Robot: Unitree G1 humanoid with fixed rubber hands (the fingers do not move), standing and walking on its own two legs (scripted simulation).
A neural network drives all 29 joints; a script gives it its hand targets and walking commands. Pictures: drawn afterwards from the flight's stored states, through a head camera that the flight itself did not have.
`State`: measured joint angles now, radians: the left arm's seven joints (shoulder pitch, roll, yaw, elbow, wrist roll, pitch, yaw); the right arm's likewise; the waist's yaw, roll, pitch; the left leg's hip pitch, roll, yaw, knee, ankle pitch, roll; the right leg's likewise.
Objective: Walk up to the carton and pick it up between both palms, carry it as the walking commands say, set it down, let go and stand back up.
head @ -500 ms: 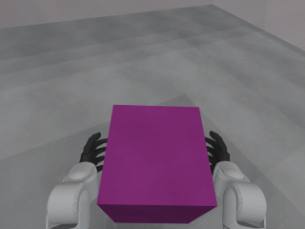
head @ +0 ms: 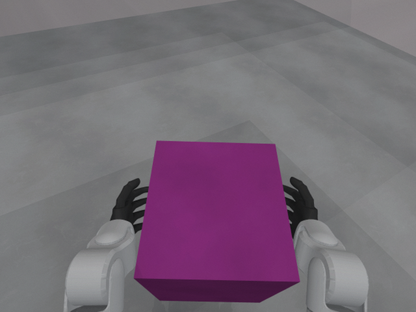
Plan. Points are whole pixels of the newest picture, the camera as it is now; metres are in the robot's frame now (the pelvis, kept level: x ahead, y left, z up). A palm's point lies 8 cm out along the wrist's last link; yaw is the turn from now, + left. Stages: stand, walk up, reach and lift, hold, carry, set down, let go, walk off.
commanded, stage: carry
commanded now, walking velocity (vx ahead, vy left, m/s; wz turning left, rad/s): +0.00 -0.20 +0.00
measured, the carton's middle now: (212, 228) +0.26 -0.01 +0.03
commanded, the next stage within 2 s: none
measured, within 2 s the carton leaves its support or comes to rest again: neither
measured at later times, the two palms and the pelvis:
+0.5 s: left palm (219, 273) +0.17 -0.01 +0.09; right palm (415, 277) +0.16 -0.31 +0.09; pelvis -0.07 -0.15 +0.01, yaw +0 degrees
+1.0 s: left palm out of the picture +0.11 -0.05 +0.11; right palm out of the picture +0.12 -0.34 +0.11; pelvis -0.12 -0.19 +0.01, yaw +0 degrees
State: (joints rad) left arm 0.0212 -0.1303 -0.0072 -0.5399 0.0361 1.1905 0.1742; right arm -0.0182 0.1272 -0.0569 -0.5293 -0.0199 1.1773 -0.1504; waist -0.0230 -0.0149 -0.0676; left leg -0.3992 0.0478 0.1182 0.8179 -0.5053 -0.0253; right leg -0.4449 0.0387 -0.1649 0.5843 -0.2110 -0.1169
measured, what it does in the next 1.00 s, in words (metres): steps to the right: left foot, then right foot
